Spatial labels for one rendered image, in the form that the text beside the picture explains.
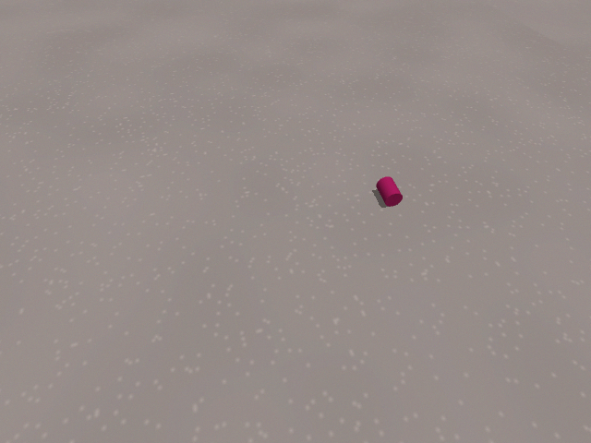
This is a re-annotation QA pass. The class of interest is can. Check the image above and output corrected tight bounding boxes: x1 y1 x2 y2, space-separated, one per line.
376 176 403 207

